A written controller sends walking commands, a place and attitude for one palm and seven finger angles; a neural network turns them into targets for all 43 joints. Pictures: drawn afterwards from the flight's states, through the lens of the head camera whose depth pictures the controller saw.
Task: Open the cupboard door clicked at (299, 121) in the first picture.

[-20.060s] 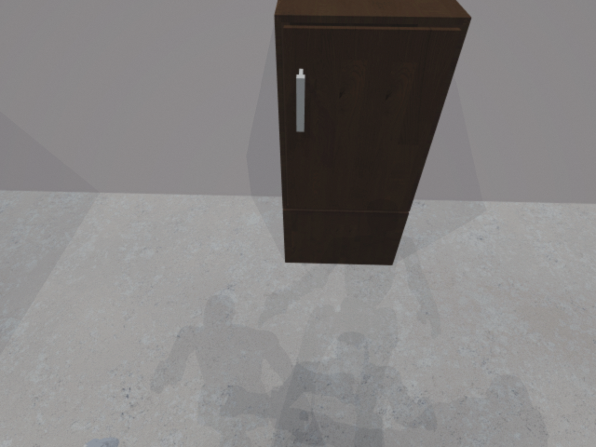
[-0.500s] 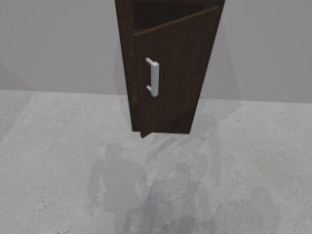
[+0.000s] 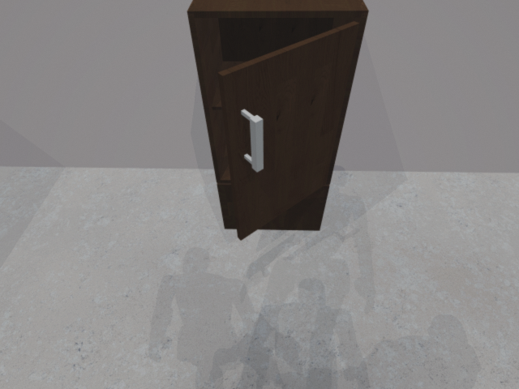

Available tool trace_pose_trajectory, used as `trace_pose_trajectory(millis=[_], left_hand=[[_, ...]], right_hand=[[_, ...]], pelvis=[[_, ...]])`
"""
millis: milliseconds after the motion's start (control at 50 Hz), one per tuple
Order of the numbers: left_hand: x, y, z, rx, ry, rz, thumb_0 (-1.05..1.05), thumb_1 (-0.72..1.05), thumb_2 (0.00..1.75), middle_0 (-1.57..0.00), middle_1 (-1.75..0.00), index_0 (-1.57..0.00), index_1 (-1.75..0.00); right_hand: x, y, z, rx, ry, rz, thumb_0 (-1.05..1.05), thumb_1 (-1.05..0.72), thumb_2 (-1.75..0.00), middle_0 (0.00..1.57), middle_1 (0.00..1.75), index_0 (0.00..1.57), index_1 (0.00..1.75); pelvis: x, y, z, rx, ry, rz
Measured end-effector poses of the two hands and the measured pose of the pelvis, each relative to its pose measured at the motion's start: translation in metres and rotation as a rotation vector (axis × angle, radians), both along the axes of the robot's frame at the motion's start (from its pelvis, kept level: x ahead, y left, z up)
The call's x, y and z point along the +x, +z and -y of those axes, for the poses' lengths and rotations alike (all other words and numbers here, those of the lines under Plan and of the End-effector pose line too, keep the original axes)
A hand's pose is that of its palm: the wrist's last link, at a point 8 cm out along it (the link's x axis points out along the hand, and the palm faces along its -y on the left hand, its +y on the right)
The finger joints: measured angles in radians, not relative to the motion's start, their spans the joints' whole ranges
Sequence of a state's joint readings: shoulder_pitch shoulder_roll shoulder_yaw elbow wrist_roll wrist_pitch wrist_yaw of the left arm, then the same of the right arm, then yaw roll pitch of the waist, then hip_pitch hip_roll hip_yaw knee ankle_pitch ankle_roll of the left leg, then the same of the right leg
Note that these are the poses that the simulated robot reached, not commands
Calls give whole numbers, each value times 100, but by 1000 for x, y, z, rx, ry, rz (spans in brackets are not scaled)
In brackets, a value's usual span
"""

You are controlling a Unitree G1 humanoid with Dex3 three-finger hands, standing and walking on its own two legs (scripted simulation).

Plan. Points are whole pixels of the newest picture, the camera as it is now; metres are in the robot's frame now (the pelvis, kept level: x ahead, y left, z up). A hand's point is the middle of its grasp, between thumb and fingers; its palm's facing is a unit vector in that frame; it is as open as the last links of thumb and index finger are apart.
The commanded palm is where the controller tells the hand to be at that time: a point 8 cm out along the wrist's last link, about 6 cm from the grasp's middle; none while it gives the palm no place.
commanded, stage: let the arm hang, fingers relaxed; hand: left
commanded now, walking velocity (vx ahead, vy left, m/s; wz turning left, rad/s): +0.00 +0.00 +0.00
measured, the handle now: (251, 141) +0.64 +0.05 +0.00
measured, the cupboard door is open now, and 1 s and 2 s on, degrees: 40 40 40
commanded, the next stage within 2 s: look to check the result in 0.20 s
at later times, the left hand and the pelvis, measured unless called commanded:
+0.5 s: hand out of the picture +0.07 +0.23 -0.16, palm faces -0.01 -0.95 -0.32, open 7.3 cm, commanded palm none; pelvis +0.01 -0.01 +0.00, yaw +0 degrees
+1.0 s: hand out of the picture +0.10 +0.22 -0.16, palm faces -0.03 -0.95 -0.31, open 7.3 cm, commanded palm none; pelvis +0.02 -0.01 +0.00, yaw -2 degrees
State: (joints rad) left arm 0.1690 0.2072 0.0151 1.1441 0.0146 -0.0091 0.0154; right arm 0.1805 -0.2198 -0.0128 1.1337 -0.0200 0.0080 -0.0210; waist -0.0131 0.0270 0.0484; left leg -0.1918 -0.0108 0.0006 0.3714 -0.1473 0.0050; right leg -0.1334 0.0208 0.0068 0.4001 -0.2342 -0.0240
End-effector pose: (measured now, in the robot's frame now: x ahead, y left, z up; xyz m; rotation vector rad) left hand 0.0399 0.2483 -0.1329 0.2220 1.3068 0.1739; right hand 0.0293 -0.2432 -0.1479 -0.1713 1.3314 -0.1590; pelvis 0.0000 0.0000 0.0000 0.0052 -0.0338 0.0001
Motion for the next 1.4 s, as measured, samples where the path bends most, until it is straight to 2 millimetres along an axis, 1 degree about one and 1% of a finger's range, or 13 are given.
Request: trace_pose_trajectory(millis=[80, 180, 260, 400, 540, 840, 980, 1080, 1180, 1240, 1300, 1340, 1400], left_hand=[[16, 2, 0, 0, -12, 37, 0, 91, 90, -20, -30, -21, -30], [26, 5, -3, 10, -20, 54, 0, 91, 90, -20, -30, -21, -30], [29, 7, -8, 24, -22, 49, 0, 91, 90, -20, -30, -21, -30], [27, 9, -17, 48, -20, 24, 0, 91, 90, -20, -30, -21, -30], [28, 11, -23, 61, -20, 10, 0, 91, 90, -20, -30, -21, -30], [44, 12, -21, 57, -35, 33, 0, 91, 90, -21, -30, -21, -30], [51, 10, -20, 57, -38, 38, 0, 91, 90, -21, -30, -21, -30], [49, 2, -11, 38, -60, 2, 0, 91, 90, -20, -30, -20, -30], [51, -8, 3, 15, -103, -28, 0, 91, 90, -20, -30, -20, -30], [54, -9, 16, 13, -125, -31, 0, 91, 90, -20, -30, -20, -30], [55, -12, 28, 22, -151, -7, 0, 91, 90, -20, -30, -21, -30], [52, -11, 34, 23, -154, -13, 0, 91, 90, -20, -30, -21, -30], [50, -6, 42, 22, -168, -38, 0, 91, 90, -20, -30, -21, -30]], right_hand=[[11, 3, 4, -9, 6, 25, 1, -90, -90, 20, 30, 20, 30], [19, 6, 12, -23, 9, 34, 1, -90, -90, 20, 30, 20, 30], [20, 7, 18, -36, 10, 28, 1, -90, -90, 20, 30, 20, 30], [21, 10, 28, -56, 11, 8, 1, -90, -90, 20, 30, 20, 30], [26, 12, 36, -72, 17, 4, 1, -90, -90, 20, 30, 20, 30], [47, 17, 41, -84, 29, 41, 1, -90, -90, 20, 30, 20, 30], [52, 17, 39, -86, 18, 55, 1, -90, -90, 20, 30, 20, 30], [42, 11, 30, -70, -44, 68, 1, -90, -90, 20, 30, 20, 30], [18, 0, 25, -47, -113, 60, 1, -90, -90, 20, 30, 20, 30], [-2, -11, 28, -28, -145, 40, 1, -90, -90, 20, 30, 20, 30], [-17, -24, 37, -11, -187, 11, 1, -90, -90, 20, 30, 20, 30], [-23, -24, 42, -10, -210, -11, 1, -90, -90, 20, 30, 20, 30], [-24, -14, 48, -19, -242, -4, 1, -90, -90, 20, 30, 20, 30]], pelvis=[[2, 1, 1, 0, 0, 0], [5, 1, 2, 0, -1, -1], [8, 2, 3, -1, -2, -2], [11, 3, 5, -1, -3, -4], [14, 3, 6, -1, -4, -5], [21, 4, 7, 0, -7, -9], [23, 3, 7, 1, -24, -14], [22, -2, 7, 2, -77, -18], [16, -10, 11, 29, -140, -23], [11, -14, 17, 36, -176, -16], [8, -23, 27, 37, -199, -18], [6, -21, 30, 25, -204, -17], [6, -13, 32, 28, -238, -29]])
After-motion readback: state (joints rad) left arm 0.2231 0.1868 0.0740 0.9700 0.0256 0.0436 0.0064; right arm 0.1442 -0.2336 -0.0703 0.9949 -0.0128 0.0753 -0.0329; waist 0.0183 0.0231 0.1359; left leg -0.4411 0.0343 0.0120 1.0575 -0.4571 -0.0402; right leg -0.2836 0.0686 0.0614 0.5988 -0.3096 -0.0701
